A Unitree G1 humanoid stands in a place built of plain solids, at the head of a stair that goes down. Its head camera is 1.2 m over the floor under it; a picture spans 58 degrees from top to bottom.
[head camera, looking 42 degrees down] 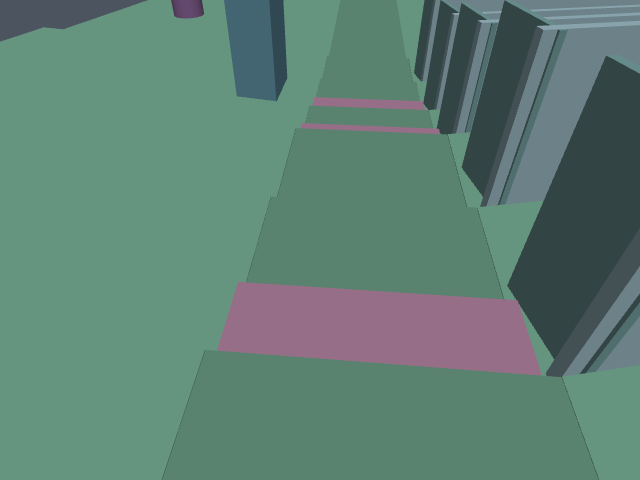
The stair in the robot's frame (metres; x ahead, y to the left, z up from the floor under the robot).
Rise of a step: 0.11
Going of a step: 0.57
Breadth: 1.12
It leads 5 degrees to the right of straight ahead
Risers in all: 3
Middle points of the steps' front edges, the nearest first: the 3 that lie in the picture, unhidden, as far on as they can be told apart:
0.75 -0.19 0.00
1.15 -0.22 -0.11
1.89 -0.29 -0.22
